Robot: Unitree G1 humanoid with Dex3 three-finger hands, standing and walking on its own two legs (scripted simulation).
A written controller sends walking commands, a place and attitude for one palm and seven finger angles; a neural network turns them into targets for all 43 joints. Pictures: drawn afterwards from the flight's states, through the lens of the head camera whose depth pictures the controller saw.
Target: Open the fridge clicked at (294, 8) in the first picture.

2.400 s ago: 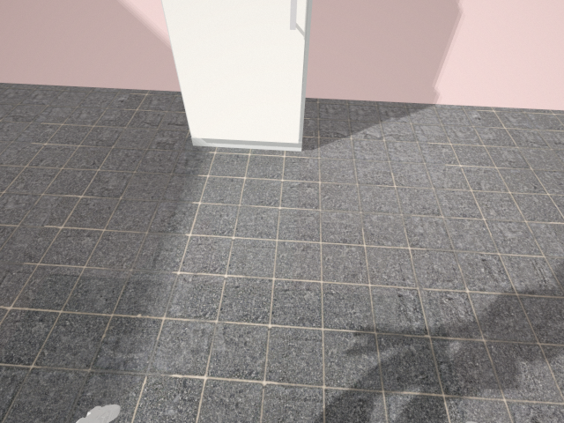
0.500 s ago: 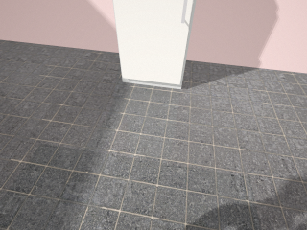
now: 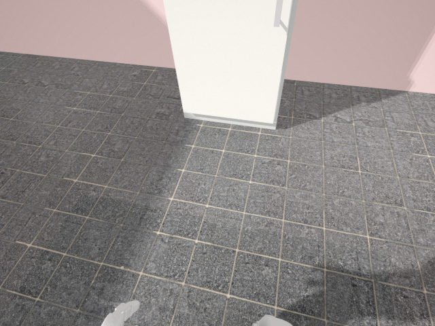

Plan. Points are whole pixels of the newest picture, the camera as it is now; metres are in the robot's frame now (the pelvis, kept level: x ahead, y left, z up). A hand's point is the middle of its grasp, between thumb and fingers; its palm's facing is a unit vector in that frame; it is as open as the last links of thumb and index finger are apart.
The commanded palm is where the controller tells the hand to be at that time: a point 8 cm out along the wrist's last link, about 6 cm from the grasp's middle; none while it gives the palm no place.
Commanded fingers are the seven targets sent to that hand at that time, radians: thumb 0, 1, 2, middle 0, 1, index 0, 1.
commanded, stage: walk to a spot facing it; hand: right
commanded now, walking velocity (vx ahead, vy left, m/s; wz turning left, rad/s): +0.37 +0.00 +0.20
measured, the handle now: out of the picture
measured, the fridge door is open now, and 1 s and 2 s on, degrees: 0 0 0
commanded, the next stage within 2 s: turn to face it in 1.16 s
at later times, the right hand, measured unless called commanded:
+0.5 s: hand (280, 235) +0.35 -0.13 -0.15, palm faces -0.21 +0.97 -0.14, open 7.4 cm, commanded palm none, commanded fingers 0.00 -0.90 -0.90 0.20 0.30 0.20 0.30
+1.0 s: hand (287, 215) +0.42 -0.17 -0.18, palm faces -0.05 +0.99 -0.13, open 7.3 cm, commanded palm none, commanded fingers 0.00 -0.90 -0.90 0.20 0.30 0.20 0.30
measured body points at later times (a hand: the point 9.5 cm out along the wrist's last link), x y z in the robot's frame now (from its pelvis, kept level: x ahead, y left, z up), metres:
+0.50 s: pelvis +0.21 +0.00 +0.02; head +0.24 +0.01 +0.47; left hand +0.04 +0.17 -0.12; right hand +0.36 -0.19 -0.13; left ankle +0.31 +0.14 -0.69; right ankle +0.08 -0.07 -0.71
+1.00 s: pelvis +0.44 +0.01 +0.01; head +0.46 -0.02 +0.46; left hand +0.51 +0.27 -0.11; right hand +0.42 -0.22 -0.16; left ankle +0.32 +0.13 -0.71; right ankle +0.54 -0.08 -0.72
